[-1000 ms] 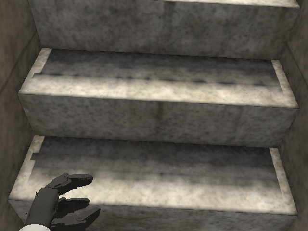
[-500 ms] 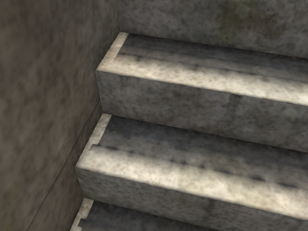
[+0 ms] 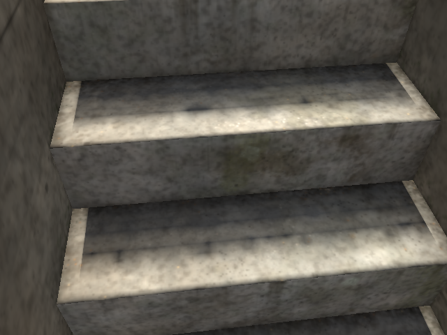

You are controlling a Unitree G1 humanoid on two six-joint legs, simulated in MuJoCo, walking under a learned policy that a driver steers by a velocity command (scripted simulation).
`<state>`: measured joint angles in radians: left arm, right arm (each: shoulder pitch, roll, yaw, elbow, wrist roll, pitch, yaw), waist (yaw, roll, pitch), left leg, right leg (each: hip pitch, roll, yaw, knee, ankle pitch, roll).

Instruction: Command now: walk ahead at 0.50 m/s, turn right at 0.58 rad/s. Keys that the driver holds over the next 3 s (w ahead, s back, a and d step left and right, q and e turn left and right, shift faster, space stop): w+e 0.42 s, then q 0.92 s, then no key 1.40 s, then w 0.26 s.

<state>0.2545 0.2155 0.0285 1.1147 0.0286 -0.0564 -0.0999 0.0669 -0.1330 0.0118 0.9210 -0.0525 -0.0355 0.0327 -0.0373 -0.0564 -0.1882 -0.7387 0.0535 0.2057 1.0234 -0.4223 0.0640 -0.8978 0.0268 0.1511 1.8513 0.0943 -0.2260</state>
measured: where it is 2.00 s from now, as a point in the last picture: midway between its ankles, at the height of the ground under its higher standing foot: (257, 250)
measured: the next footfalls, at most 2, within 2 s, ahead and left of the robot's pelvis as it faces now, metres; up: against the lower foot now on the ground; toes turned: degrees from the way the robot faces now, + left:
right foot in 0.44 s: +0.34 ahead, -0.11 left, +0.19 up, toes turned -20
left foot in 0.88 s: +0.59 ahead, +0.06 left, +0.39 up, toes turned -7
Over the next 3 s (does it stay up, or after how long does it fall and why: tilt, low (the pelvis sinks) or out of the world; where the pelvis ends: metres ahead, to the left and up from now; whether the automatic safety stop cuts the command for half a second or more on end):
stays up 0.61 -0.05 0.46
